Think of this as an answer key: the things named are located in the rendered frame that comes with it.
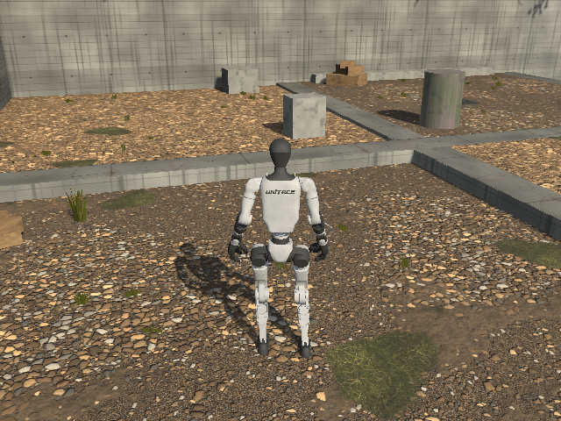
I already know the robot left forearm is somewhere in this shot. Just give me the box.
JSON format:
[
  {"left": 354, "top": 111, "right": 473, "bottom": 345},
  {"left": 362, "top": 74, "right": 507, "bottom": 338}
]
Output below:
[{"left": 230, "top": 211, "right": 247, "bottom": 246}]

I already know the robot left hand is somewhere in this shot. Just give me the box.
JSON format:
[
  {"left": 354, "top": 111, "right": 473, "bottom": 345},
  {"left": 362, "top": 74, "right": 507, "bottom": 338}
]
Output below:
[{"left": 228, "top": 242, "right": 248, "bottom": 262}]

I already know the robot left shin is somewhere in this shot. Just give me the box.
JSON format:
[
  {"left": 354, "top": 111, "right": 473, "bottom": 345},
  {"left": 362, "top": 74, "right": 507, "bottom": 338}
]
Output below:
[{"left": 255, "top": 287, "right": 268, "bottom": 343}]

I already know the robot head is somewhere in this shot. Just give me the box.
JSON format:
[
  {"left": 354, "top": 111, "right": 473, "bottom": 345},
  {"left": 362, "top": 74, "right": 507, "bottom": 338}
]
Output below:
[{"left": 266, "top": 139, "right": 295, "bottom": 181}]

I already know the robot right hand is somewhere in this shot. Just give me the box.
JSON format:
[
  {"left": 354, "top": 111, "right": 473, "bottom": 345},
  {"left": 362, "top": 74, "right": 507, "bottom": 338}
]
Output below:
[{"left": 309, "top": 243, "right": 329, "bottom": 261}]

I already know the left robot upper arm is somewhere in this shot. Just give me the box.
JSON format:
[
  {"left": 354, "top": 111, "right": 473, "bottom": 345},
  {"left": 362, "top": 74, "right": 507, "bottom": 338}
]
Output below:
[{"left": 238, "top": 177, "right": 262, "bottom": 225}]

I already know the right robot upper arm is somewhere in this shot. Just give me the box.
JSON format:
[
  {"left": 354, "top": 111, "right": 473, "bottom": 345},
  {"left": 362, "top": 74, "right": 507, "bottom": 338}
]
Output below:
[{"left": 299, "top": 176, "right": 321, "bottom": 225}]

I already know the robot right forearm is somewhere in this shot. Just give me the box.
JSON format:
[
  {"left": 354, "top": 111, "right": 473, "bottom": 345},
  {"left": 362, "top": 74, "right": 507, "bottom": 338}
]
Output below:
[{"left": 312, "top": 211, "right": 328, "bottom": 246}]

